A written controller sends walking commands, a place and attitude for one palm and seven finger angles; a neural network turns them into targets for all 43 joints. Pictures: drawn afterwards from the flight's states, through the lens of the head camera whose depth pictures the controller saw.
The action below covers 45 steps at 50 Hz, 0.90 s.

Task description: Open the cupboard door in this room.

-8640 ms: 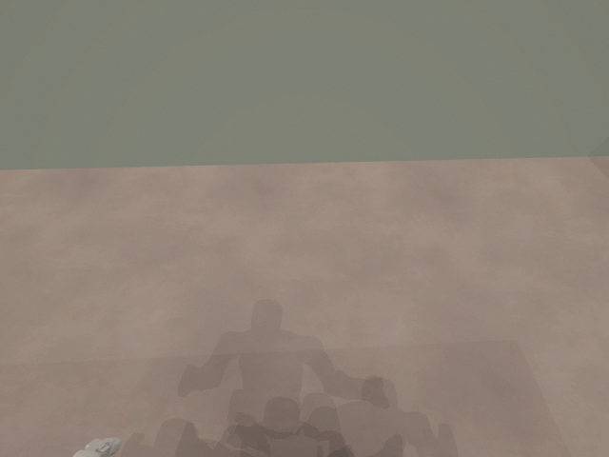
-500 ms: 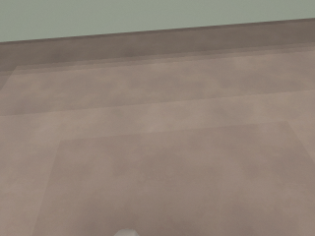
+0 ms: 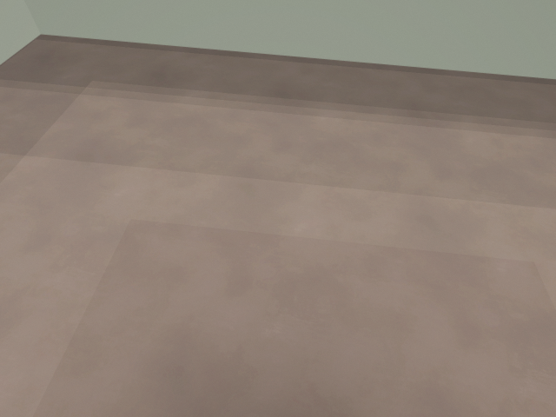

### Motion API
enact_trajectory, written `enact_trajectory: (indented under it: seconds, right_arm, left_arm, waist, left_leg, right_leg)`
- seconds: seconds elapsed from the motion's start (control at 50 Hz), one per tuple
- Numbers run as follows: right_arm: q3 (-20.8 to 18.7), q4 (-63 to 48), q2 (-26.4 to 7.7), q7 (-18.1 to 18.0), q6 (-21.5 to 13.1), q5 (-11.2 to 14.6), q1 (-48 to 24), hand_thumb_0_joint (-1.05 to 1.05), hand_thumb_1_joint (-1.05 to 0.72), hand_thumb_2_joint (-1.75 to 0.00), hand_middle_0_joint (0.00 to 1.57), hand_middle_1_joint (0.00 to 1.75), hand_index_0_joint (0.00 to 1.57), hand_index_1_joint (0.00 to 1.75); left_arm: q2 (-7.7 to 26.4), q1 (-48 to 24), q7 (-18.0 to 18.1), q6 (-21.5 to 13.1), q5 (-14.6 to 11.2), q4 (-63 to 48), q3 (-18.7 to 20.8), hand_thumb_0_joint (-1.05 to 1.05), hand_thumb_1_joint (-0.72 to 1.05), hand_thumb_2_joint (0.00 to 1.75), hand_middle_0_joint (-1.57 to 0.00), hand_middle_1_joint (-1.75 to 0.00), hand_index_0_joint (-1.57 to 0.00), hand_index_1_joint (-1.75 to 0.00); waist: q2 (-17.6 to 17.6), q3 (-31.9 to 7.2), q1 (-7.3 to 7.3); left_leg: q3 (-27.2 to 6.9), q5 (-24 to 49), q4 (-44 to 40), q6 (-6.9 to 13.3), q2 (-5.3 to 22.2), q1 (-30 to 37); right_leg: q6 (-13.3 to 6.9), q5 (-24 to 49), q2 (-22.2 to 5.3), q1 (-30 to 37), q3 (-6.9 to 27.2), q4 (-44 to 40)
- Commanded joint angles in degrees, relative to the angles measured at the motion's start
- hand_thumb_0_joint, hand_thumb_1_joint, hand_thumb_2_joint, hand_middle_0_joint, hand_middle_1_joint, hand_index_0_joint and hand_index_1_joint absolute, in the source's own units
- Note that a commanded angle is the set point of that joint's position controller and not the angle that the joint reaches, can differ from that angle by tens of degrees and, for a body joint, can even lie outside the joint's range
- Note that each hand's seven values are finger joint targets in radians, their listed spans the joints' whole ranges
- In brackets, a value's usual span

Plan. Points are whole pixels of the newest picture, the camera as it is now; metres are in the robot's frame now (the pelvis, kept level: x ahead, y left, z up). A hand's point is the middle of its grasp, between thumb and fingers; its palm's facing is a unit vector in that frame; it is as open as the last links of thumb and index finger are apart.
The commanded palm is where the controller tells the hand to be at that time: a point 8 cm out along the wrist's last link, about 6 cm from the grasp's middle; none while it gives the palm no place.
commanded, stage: turn or walk to find it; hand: left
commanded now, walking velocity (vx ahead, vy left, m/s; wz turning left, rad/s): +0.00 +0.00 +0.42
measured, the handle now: out of the picture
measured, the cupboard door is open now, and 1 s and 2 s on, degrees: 0 0 0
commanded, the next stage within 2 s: none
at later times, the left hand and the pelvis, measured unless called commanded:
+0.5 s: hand out of the picture -0.03 +0.18 -0.17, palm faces +0.25 -0.94 -0.24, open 7.4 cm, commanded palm none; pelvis -0.03 -0.02 -0.01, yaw +14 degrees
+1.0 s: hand out of the picture -0.04 +0.21 -0.16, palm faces +0.41 -0.87 -0.27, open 7.4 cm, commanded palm none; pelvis -0.05 -0.02 -0.01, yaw +25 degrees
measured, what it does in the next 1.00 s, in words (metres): steps on the spot, turning left: right foot, then left foot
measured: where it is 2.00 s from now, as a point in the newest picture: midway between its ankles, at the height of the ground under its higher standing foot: outside the picture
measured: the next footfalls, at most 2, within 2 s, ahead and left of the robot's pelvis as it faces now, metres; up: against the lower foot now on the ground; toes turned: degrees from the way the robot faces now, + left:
right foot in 0.12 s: +0.03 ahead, -0.14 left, +0.00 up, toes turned +0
left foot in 0.56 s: -0.03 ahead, +0.12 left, +0.00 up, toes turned +19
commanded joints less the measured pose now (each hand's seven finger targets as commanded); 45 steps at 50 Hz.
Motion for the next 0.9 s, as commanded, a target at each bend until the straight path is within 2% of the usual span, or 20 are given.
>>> enact_trajectory:
  seconds: [0.0, 0.06, 0.08, 0.1, 0.12, 0.14, 0.18, 0.2, 0.26, 0.42, 0.46, 0.5, 0.52, 0.54, 0.56, 0.6, 0.64, 0.7, 0.82, 0.88]
  right_arm:
    - [-3.7, -3.2, -12.5, -0.9, -0.6, -0.3, 1.9, 0.0, -0.9, -0.9, 0.2, 0.3, 0.2, 0.3]
    - [-3.9, -3.7, -11.7, -0.7, -0.5, 0.2, 0.9, 0.0, -0.9, -0.9, 0.2, 0.3, 0.2, 0.3]
    - [-3.8, -4.0, -9.7, -0.4, -0.5, 0.6, 1.1, 0.0, -0.9, -0.9, 0.2, 0.3, 0.2, 0.3]
    - [-3.1, -5.2, -5.9, -0.1, -0.6, 0.9, 2.2, 0.0, -0.9, -0.9, 0.2, 0.3, 0.2, 0.3]
    - [-3.6, -5.6, -7.5, -0.1, 0.1, 0.3, 1.3, 0.0, -0.9, -0.9, 0.2, 0.3, 0.2, 0.3]
    - [-4.1, -5.3, -8.6, -0.1, 1.1, -0.2, 0.6, 0.0, -0.9, -0.9, 0.2, 0.3, 0.2, 0.3]
    - [-4.1, -3.1, -7.9, 0.5, 1.6, -0.3, 2.0, 0.0, -0.9, -0.9, 0.2, 0.3, 0.2, 0.3]
    - [-3.9, -2.2, -7.2, 0.7, 1.5, -0.3, 3.8, 0.0, -0.9, -0.9, 0.2, 0.3, 0.2, 0.3]
    - [-3.6, -1.4, -6.7, 0.8, 1.5, -0.1, 4.6, 0.0, -0.9, -0.9, 0.2, 0.3, 0.2, 0.3]
    - [-2.0, -2.7, -5.4, 0.5, 0.5, 0.7, -2.4, 0.0, -0.9, -0.9, 0.2, 0.3, 0.2, 0.3]
    - [-1.8, -2.4, -5.5, 0.3, -0.1, 0.9, -0.5, 0.0, -0.9, -0.9, 0.2, 0.3, 0.2, 0.3]
    - [-2.1, -1.4, -7.3, 0.3, -0.7, 0.7, 2.9, 0.0, -0.9, -0.9, 0.2, 0.3, 0.2, 0.3]
    - [-3.0, -1.5, -11.5, 0.2, -1.3, 0.4, 4.6, 0.0, -0.9, -0.9, 0.2, 0.3, 0.2, 0.3]
    - [-4.1, -1.6, -16.6, 0.1, -1.3, 0.2, 6.7, 0.0, -0.9, -0.9, 0.2, 0.3, 0.2, 0.3]
    - [-4.3, -0.5, -17.0, -0.4, -1.1, 0.2, 8.8, 0.0, -0.9, -0.9, 0.2, 0.3, 0.2, 0.3]
    - [-3.4, -1.3, -14.0, -1.3, -0.9, -0.1, 3.6, 0.0, -0.9, -0.9, 0.2, 0.3, 0.2, 0.3]
    - [-2.6, -2.7, -12.3, -1.3, -1.4, 0.1, -0.8, 0.0, -0.9, -0.9, 0.2, 0.3, 0.2, 0.3]
    - [-2.7, -2.6, -12.3, -1.3, -1.6, 0.2, 0.5, 0.0, -0.9, -0.9, 0.2, 0.3, 0.2, 0.3]
    - [-3.4, -2.9, -12.6, -1.0, -0.9, -0.1, 1.9, 0.0, -0.9, -0.9, 0.2, 0.3, 0.2, 0.3]
    - [-3.7, -3.6, -12.7, -0.8, -0.6, -0.3, 0.9, 0.0, -0.9, -0.9, 0.2, 0.3, 0.2, 0.3]
  left_arm:
    - [3.2, 0.1, 0.7, -1.5, -0.3, -4.8, 0.9, 0.0, 0.9, 0.9, -0.2, -0.3, -0.2, -0.3]
    - [3.9, 5.1, 0.9, -2.4, -0.5, -3.6, 1.1, 0.0, 0.9, 0.9, -0.2, -0.3, -0.2, -0.3]
    - [6.2, 6.7, 1.2, -2.9, -0.1, -3.3, 1.5, 0.0, 0.9, 0.9, -0.2, -0.3, -0.2, -0.3]
    - [10.8, 7.1, 1.7, -3.4, 0.8, -3.5, 2.5, 0.0, 0.9, 0.9, -0.2, -0.3, -0.2, -0.3]
    - [12.5, 5.7, 1.5, -3.1, 0.6, -5.0, 2.6, 0.0, 0.9, 0.9, -0.2, -0.3, -0.2, -0.3]
    - [11.2, 3.3, 1.9, -3.1, 0.2, -5.5, 3.0, 0.0, 0.9, 0.9, -0.2, -0.3, -0.2, -0.3]
    - [7.8, -1.8, 1.5, -3.1, 0.2, -6.5, 1.8, 0.0, 0.9, 0.9, -0.2, -0.3, -0.2, -0.3]
    - [6.4, -2.6, 1.4, -3.4, 0.3, -6.6, 1.4, 0.0, 0.9, 0.9, -0.2, -0.3, -0.2, -0.3]
    - [6.2, -0.1, 1.5, -3.8, 0.4, -5.6, 1.3, 0.0, 0.9, 0.9, -0.2, -0.3, -0.2, -0.3]
    - [10.2, 7.1, 1.2, -3.3, 1.1, -1.9, 2.4, 0.0, 0.9, 0.9, -0.2, -0.3, -0.2, -0.3]
    - [10.8, 6.0, 1.3, -3.0, 1.0, -1.6, 2.8, 0.0, 0.9, 0.9, -0.2, -0.3, -0.2, -0.3]
    - [10.1, 4.9, 1.1, -2.4, 0.3, -1.6, 2.7, 0.0, 0.9, 0.9, -0.2, -0.3, -0.2, -0.3]
    - [7.9, 5.6, 0.8, -2.0, -0.2, -2.6, 2.4, 0.0, 0.9, 0.9, -0.2, -0.3, -0.2, -0.3]
    - [4.2, 4.3, 0.4, -1.8, -0.1, -4.5, 1.2, 0.0, 0.9, 0.9, -0.2, -0.3, -0.2, -0.3]
    - [4.5, 0.4, 1.0, -0.9, 0.3, -5.2, 0.9, 0.0, 0.9, 0.9, -0.2, -0.3, -0.2, -0.3]
    - [5.2, -2.5, 0.6, -0.7, 0.0, -4.2, 1.5, 0.0, 0.9, 0.9, -0.2, -0.3, -0.2, -0.3]
    - [5.0, 1.6, 0.0, -1.0, 0.2, -2.2, 1.5, 0.0, 0.9, 0.9, -0.2, -0.3, -0.2, -0.3]
    - [4.9, 1.4, 0.1, -1.0, 0.1, -2.2, 1.2, 0.0, 0.9, 0.9, -0.2, -0.3, -0.2, -0.3]
    - [3.9, -1.3, 0.4, -1.1, 0.0, -4.5, 0.9, 0.0, 0.9, 0.9, -0.2, -0.3, -0.2, -0.3]
    - [3.5, 0.4, 0.5, -1.5, -0.3, -4.8, 0.8, 0.0, 0.9, 0.9, -0.2, -0.3, -0.2, -0.3]
  waist:
    - [9.9, -4.4, -1.03]
    - [8.6, -6.8, 1.61]
    - [2.6, -7.3, 2.32]
    - [-12.1, -6.3, 2.32]
    - [-13.4, -4.5, 2.84]
    - [-13.8, -2.9, 2.29]
    - [-7.0, 2.2, -0.68]
    - [-7.0, 1.5, -1.43]
    - [-8.8, -0.9, -0.62]
    - [-11.5, -3.9, 3.3]
    - [-11.8, -5.7, 2.29]
    - [-8.0, -6.8, -0.25]
    - [2.7, -8.4, -1.19]
    - [17.7, -7.4, -2.25]
    - [16.4, -7.2, -4.39]
    - [13.7, -1.1, -2.57]
    - [9.9, -2.4, 0.16]
    - [8.4, -3.9, -0.48]
    - [8.3, -3.5, -1.76]
    - [10.1, -4.8, -1.03]
  left_leg:
    - [-17.5, 16.3, -6.3, 7.5, 14.5, 2.9]
    - [-16.3, 14.0, -1.3, 4.6, 11.4, -2.4]
    - [-13.6, 6.4, 3.1, 1.6, 8.0, -8.4]
    - [-4.8, -9.3, 13.8, -2.6, 0.2, -19.9]
    - [-2.4, -20.0, 26.6, -3.6, -1.1, -19.2]
    - [-4.4, -19.5, 34.8, -3.4, 0.7, -18.9]
    - [-3.4, -12.7, 42.8, -3.9, 2.5, -19.2]
    - [-2.3, -10.0, 43.7, -4.5, 2.7, -19.1]
    - [-0.6, -8.9, 42.2, -6.0, 3.5, -18.7]
    - [4.8, -15.7, 20.6, -6.0, 3.3, -11.9]
    - [6.5, -12.9, 11.8, -5.5, 2.9, -7.3]
    - [6.7, 0.2, -1.4, -4.5, 3.2, 3.9]
    - [-3.1, 9.6, -5.1, -1.4, 11.1, 12.1]
    - [-17.2, 27.0, -6.2, 4.3, 23.7, 15.6]
    - [-17.7, 24.3, -7.5, 7.5, 25.1, 10.0]
    - [-15.0, 17.5, -8.4, 7.7, 20.5, 3.2]
    - [-10.0, 17.9, -7.8, 6.3, 16.9, 4.3]
    - [-9.7, 20.1, -7.6, 6.5, 15.7, 6.3]
    - [-14.6, 16.4, -7.1, 7.7, 15.8, 5.2]
    - [-16.2, 16.8, -5.8, 7.3, 14.8, 3.3]
  right_leg:
    - [-1.1, 0.0, 2.0, 1.3, -0.4, -9.1]
    - [-1.6, 10.7, 2.2, 12.7, -1.2, -25.2]
    - [-2.6, 13.4, -1.9, 19.5, 2.4, -31.7]
    - [-7.7, 12.6, -15.7, 24.7, 16.5, -35.5]
    - [-13.1, 9.6, -23.5, 15.2, 20.5, -38.3]
    - [-14.1, 5.7, -22.5, 9.7, 20.5, -39.6]
    - [-11.7, 7.0, -16.2, 5.1, 11.1, -38.1]
    - [-10.8, 12.5, -13.8, 6.8, 6.6, -36.3]
    - [-10.8, 20.8, -13.2, 11.5, 2.3, -34.1]
    - [-13.1, 38.1, -15.8, 18.5, 0.5, -28.0]
    - [-11.8, 39.4, -15.8, 18.7, -1.2, -24.5]
    - [-7.3, 32.5, -13.6, 12.0, -4.8, -18.4]
    - [-3.8, 19.8, -9.4, 2.6, -7.9, -9.7]
    - [-0.6, -9.0, -3.4, -9.4, -8.4, 1.2]
    - [-0.9, -12.0, -2.9, -8.2, -3.1, 8.0]
    - [-1.2, -5.2, -3.3, -9.3, 0.3, 12.6]
    - [-0.8, 0.2, -2.7, -8.2, -0.2, 12.6]
    - [-0.3, 1.3, -1.7, -7.2, 0.0, 9.6]
    - [-0.4, -0.8, 0.3, -4.3, 0.0, -0.4]
    - [-1.1, -0.1, 1.7, 0.9, -0.6, -8.1]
